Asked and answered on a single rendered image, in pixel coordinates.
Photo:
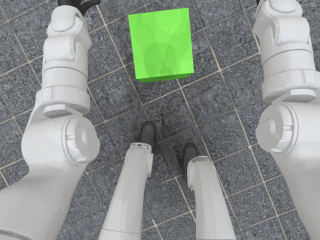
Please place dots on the robot right shin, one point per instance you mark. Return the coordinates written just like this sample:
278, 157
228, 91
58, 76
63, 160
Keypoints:
200, 158

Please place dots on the right robot forearm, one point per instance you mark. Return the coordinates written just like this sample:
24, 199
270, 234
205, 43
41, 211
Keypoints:
286, 51

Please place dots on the robot right upper arm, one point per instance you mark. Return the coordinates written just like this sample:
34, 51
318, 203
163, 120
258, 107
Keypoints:
290, 132

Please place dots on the robot right thigh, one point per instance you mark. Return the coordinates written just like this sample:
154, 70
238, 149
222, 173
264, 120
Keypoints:
212, 217

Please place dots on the carton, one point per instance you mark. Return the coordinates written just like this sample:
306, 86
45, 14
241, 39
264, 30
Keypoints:
161, 45

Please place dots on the left robot forearm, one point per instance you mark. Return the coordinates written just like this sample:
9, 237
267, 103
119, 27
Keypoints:
64, 68

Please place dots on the robot left upper arm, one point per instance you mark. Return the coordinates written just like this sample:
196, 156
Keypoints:
57, 152

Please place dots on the robot left hand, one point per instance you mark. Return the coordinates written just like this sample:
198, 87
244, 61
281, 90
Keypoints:
77, 4

